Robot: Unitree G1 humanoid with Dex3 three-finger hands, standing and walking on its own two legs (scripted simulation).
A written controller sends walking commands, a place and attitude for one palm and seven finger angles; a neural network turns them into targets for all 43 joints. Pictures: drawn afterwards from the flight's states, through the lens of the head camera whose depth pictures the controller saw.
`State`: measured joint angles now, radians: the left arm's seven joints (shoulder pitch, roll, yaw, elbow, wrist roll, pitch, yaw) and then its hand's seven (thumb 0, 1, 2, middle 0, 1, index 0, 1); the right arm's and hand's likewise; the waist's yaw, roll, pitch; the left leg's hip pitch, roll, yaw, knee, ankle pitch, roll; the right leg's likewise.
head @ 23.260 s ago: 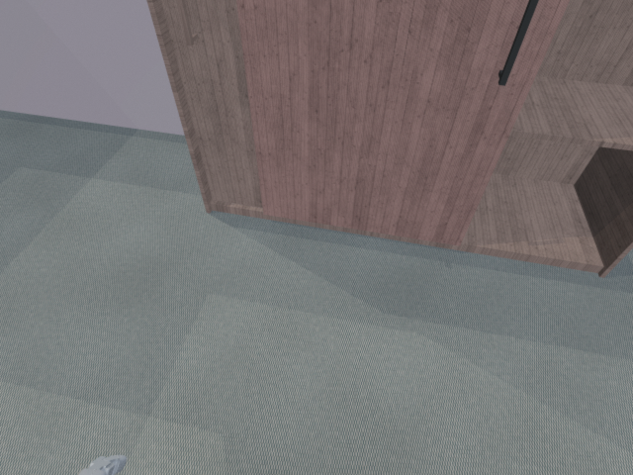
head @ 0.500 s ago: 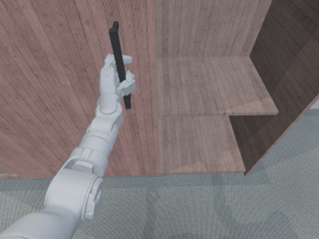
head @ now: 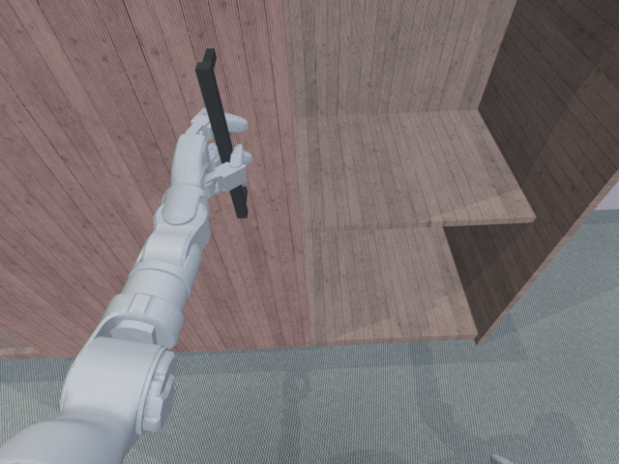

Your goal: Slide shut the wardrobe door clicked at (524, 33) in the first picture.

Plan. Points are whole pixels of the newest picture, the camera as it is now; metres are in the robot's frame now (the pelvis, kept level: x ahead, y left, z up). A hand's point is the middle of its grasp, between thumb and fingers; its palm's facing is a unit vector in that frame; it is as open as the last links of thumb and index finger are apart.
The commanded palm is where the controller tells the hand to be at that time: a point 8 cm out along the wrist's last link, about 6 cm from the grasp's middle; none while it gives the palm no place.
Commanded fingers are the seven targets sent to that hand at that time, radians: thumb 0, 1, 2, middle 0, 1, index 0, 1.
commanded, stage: step sideways, sliding the door along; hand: left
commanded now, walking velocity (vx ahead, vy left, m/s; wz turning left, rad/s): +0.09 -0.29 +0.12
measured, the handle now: (228, 145) +0.51 +0.14 +0.14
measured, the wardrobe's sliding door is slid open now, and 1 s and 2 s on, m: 0.55 0.46 0.21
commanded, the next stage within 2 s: none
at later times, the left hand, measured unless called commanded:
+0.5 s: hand (257, 166) +0.46 +0.09 +0.14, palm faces +0.29 -0.95 -0.12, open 6.0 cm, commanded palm +0.44 +0.07 +0.14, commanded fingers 0.00 0.90 0.90 -0.45 -1.40 -0.45 -1.40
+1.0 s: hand (315, 165) +0.46 +0.01 +0.14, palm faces +0.27 -0.96 -0.12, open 5.9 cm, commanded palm +0.44 -0.01 +0.14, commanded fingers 0.00 0.90 0.90 -0.45 -1.40 -0.45 -1.40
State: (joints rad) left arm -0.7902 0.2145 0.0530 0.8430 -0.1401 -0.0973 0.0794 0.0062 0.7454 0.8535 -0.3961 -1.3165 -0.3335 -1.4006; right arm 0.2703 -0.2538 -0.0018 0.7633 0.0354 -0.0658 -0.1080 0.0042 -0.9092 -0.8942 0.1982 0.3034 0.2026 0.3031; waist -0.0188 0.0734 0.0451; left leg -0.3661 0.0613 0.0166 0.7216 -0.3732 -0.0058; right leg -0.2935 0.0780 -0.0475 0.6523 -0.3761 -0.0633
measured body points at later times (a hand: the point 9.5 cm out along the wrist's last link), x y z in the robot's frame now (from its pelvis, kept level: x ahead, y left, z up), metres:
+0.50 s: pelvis +0.06 -0.12 +0.00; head +0.13 -0.11 +0.44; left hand +0.44 +0.14 +0.15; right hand +0.28 -0.30 -0.12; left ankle +0.02 +0.09 -0.71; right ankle +0.16 -0.23 -0.72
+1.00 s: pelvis +0.11 -0.18 +0.01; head +0.20 -0.17 +0.45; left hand +0.44 +0.06 +0.14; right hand +0.35 -0.34 -0.10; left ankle +0.02 +0.04 -0.71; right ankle +0.16 -0.25 -0.72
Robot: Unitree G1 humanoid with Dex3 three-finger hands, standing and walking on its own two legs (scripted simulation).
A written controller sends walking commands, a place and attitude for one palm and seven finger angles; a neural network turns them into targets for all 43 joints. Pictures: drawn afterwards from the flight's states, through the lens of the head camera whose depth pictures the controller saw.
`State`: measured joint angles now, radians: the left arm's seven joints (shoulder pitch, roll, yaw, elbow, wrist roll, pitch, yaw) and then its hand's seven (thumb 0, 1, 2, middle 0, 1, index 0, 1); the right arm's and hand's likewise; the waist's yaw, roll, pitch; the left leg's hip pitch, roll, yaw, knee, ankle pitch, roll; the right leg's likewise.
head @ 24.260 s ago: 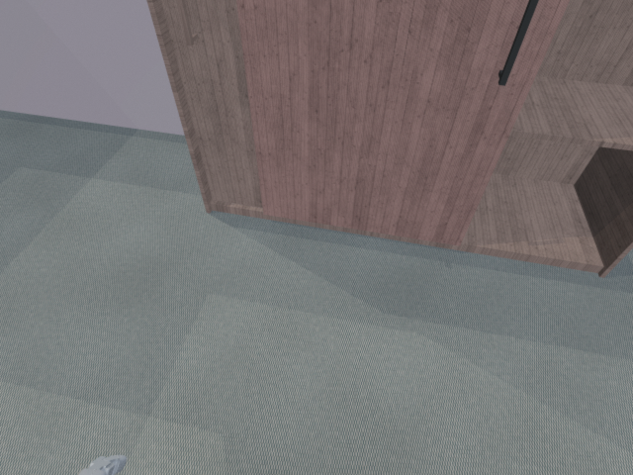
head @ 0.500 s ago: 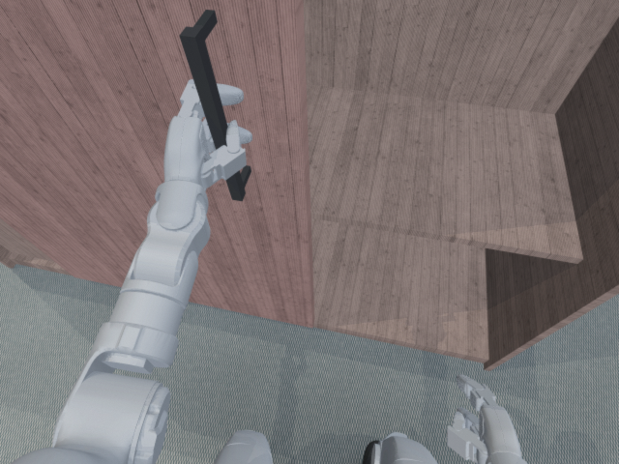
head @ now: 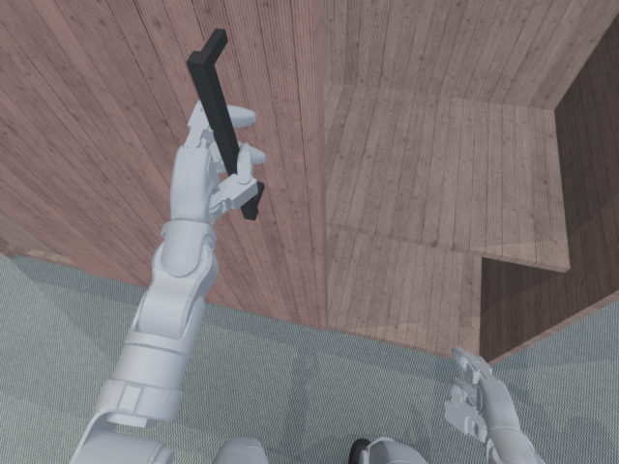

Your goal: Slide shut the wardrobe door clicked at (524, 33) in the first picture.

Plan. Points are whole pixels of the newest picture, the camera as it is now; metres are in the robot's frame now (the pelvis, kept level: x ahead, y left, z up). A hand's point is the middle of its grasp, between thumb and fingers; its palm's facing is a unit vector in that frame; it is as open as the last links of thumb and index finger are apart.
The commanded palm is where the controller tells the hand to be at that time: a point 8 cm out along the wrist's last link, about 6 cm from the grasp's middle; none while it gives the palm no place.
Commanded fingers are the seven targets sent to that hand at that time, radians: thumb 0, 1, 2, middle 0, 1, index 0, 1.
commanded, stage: step sideways, sliding the door along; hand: left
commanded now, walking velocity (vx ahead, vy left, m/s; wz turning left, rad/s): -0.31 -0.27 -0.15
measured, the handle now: (237, 144) +0.44 +0.15 +0.13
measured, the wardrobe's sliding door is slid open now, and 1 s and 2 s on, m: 0.46 0.21 0.00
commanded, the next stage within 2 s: none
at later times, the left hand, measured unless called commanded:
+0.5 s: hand (356, 206) +0.36 +0.00 +0.13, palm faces -0.05 -0.99 -0.12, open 6.0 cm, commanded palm +0.35 +0.01 +0.13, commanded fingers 0.00 0.90 0.90 -0.45 -1.40 -0.45 -1.40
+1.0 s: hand (479, 230) +0.35 -0.12 +0.13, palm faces -0.10 -0.99 -0.12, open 6.1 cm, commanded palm +0.33 -0.11 +0.13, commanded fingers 0.00 0.90 0.90 -0.45 -1.40 -0.45 -1.40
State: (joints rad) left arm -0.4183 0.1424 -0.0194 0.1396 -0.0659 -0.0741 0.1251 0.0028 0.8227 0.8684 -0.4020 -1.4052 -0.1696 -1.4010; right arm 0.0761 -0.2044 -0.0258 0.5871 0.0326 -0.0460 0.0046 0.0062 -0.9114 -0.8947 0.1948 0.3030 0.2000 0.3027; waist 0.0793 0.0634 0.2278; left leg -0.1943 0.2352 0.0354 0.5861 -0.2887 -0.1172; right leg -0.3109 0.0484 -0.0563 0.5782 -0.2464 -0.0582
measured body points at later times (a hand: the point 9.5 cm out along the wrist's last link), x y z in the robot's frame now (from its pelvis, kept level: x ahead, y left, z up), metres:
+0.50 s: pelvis -0.01 -0.06 +0.00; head +0.07 -0.08 +0.44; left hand +0.36 +0.06 +0.14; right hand +0.21 -0.26 -0.10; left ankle -0.02 +0.10 -0.70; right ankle +0.06 -0.14 -0.73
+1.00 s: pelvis -0.07 -0.17 -0.01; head -0.02 -0.19 +0.44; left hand +0.34 -0.07 +0.14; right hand +0.08 -0.43 -0.12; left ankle -0.05 -0.01 -0.73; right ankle +0.00 -0.26 -0.71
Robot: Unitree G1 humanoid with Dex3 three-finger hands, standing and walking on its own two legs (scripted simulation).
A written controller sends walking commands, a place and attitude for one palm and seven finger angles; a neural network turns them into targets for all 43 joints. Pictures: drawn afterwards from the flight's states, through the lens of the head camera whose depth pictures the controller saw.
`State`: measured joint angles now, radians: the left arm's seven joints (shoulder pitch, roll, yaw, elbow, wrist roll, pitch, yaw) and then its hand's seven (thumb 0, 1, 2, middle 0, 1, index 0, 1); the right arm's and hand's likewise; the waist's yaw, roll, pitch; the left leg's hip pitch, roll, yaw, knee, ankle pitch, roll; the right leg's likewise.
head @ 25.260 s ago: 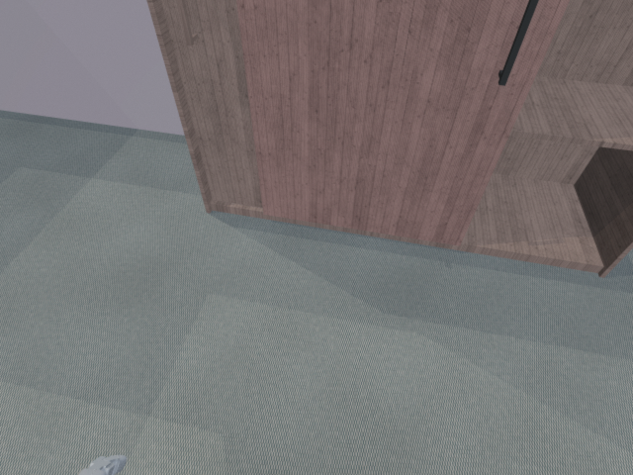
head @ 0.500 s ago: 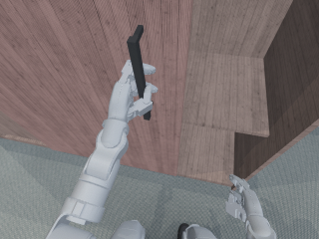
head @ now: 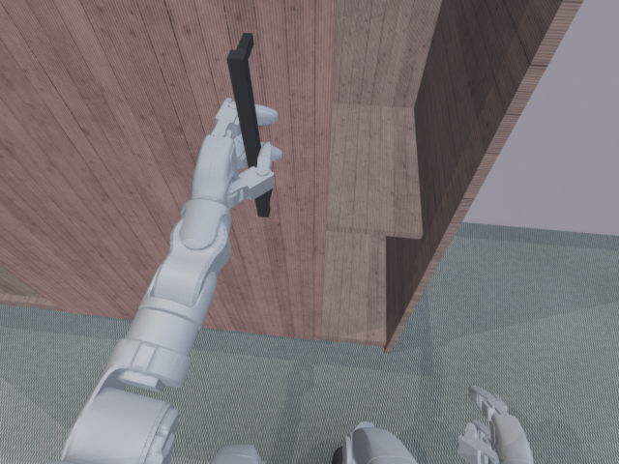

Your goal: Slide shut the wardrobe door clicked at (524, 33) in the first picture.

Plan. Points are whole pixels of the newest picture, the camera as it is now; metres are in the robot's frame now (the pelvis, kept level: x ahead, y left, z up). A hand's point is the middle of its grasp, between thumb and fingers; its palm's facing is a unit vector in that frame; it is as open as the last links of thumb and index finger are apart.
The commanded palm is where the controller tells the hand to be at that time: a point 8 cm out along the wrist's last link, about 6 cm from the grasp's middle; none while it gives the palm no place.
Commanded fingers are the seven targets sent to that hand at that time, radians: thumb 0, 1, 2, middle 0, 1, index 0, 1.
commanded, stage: step sideways, sliding the door along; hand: left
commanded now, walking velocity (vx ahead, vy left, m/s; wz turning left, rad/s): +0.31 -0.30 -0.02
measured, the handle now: (256, 140) +0.47 +0.12 +0.14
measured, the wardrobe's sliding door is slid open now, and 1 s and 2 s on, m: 0.21 0.00 0.00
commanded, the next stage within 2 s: stop walking and hold the door there in 1.08 s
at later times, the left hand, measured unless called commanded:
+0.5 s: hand (377, 182) +0.41 -0.04 +0.14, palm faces +0.08 -0.99 -0.12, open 6.1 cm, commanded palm +0.39 -0.05 +0.14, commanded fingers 0.00 0.90 0.90 -0.45 -1.40 -0.45 -1.40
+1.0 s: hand (455, 180) +0.42 -0.13 +0.14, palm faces +0.34 -0.93 -0.10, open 6.2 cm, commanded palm +0.38 -0.15 +0.14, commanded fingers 0.00 0.90 0.90 -0.45 -1.40 -0.45 -1.40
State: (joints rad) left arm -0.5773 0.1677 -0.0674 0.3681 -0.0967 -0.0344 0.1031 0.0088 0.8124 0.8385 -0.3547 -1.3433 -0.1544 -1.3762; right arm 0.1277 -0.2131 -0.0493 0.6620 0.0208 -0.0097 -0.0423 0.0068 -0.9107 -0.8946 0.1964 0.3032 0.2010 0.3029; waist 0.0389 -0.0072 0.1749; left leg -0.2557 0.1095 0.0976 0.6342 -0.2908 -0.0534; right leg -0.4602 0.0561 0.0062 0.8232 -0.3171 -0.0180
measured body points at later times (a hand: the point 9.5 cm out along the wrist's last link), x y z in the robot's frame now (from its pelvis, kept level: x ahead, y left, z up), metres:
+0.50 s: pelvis +0.00 -0.17 +0.00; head +0.05 -0.17 +0.45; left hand +0.40 +0.02 +0.15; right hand +0.17 -0.38 -0.12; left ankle +0.00 +0.04 -0.72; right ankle +0.05 -0.31 -0.71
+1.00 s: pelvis +0.02 -0.34 +0.00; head +0.09 -0.35 +0.44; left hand +0.39 -0.08 +0.15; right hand +0.24 -0.54 -0.12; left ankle -0.01 -0.15 -0.70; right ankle +0.08 -0.43 -0.72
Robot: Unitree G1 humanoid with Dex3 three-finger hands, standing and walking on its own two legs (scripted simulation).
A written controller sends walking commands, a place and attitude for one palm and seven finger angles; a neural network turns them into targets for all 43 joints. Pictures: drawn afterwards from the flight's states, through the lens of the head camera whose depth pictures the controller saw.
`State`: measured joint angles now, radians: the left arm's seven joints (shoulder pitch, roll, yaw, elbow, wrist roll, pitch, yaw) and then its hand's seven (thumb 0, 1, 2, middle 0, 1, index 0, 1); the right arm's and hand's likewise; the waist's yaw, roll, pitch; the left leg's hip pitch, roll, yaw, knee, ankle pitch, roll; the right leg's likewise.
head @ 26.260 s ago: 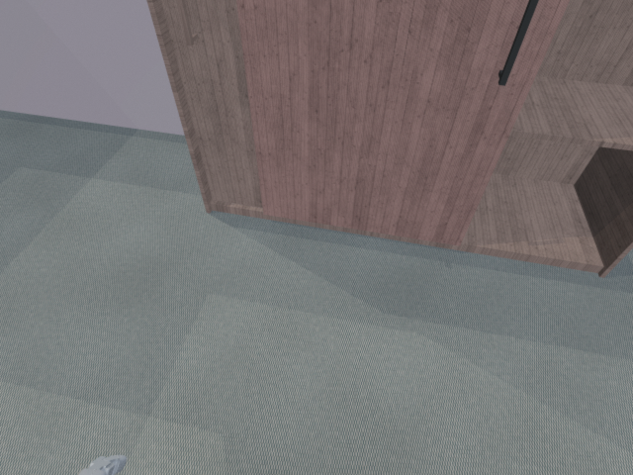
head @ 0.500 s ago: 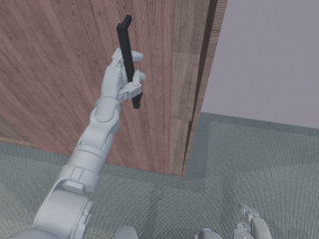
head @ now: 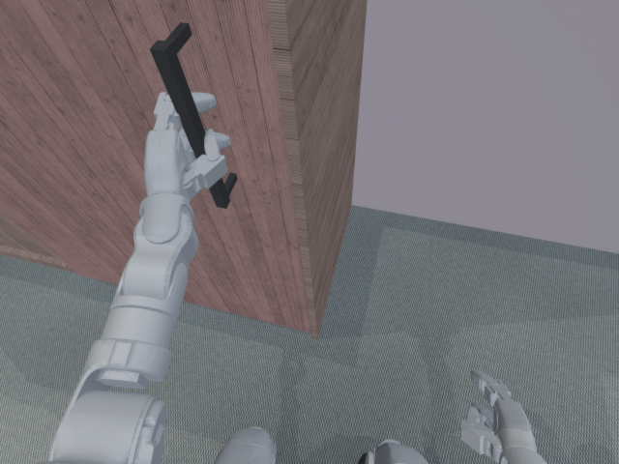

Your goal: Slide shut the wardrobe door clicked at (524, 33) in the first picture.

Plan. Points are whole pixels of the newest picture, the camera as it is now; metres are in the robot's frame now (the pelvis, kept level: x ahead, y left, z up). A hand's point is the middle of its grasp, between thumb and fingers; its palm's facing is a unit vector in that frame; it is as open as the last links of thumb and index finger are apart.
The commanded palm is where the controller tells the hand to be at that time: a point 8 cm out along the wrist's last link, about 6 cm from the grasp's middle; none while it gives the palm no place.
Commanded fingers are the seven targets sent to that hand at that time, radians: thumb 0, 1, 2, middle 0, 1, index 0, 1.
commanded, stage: step sideways, sliding the door along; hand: left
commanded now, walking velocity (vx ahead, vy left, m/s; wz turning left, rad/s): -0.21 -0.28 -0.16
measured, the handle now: (205, 132) +0.47 +0.20 +0.13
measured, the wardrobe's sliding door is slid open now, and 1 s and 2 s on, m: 0.00 0.00 0.00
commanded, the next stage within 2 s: stop walking and hold the door there in 0.08 s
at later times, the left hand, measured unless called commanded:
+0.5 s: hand (221, 155) +0.43 +0.16 +0.14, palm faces +0.48 -0.85 -0.22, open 6.1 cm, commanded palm +0.38 +0.20 +0.13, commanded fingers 0.00 0.90 0.90 -0.45 -1.40 -0.45 -1.40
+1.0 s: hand (214, 158) +0.42 +0.17 +0.14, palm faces +0.31 -0.93 -0.22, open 5.8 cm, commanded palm +0.38 +0.21 +0.13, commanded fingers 0.00 0.90 0.90 -0.45 -1.40 -0.45 -1.40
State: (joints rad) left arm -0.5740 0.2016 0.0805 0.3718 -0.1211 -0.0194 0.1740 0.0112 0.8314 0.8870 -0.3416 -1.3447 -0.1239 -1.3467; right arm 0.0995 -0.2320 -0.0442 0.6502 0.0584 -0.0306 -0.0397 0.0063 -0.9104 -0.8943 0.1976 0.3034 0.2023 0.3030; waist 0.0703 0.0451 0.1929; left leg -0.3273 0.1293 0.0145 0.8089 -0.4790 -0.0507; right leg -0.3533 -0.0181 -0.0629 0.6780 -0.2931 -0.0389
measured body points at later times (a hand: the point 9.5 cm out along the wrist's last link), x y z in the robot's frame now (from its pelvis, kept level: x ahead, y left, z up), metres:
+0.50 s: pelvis +0.03 -0.11 +0.02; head +0.07 -0.15 +0.47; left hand +0.39 +0.21 +0.15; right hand +0.18 -0.41 -0.08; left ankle +0.04 +0.01 -0.67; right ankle +0.06 -0.20 -0.72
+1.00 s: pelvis +0.01 -0.06 +0.02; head -0.02 -0.06 +0.47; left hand +0.40 +0.22 +0.15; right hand +0.06 -0.33 -0.09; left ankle +0.03 +0.02 -0.72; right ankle +0.06 -0.20 -0.72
